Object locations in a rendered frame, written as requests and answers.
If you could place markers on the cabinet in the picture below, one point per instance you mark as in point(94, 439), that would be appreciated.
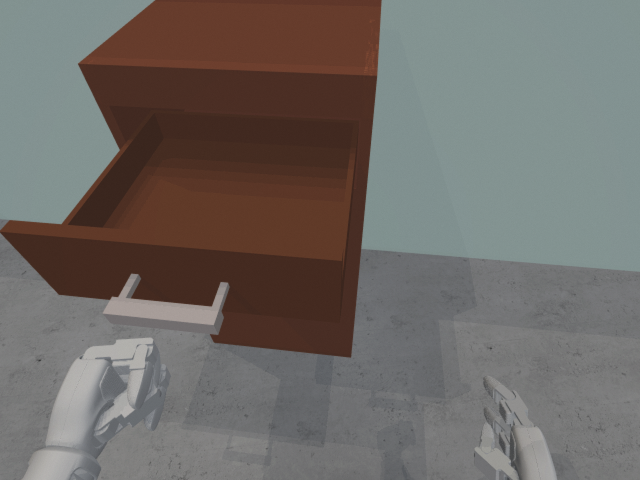
point(286, 58)

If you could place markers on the robot right hand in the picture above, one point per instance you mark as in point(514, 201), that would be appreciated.
point(519, 439)

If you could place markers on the handle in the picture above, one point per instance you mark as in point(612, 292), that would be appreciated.
point(165, 315)

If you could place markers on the drawer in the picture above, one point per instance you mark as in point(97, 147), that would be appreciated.
point(194, 199)

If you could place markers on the robot left forearm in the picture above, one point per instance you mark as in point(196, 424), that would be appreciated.
point(62, 463)

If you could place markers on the robot left hand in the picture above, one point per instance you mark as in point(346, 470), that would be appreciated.
point(128, 374)

